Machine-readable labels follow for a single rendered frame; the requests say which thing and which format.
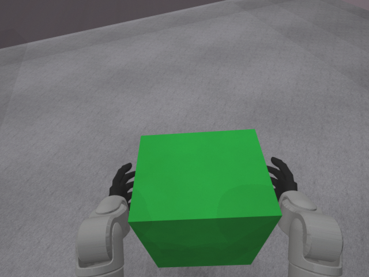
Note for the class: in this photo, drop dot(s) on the left robot hand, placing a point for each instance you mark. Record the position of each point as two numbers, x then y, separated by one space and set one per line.
120 187

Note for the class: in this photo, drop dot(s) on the left robot forearm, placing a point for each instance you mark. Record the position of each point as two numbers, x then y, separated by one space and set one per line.
99 240

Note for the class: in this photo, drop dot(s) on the right robot forearm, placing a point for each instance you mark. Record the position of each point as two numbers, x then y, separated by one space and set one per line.
315 240

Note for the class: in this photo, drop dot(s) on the right robot hand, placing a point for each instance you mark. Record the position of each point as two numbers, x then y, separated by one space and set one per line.
284 181

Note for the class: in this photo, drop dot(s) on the carton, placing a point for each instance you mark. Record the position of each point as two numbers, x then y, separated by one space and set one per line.
203 199

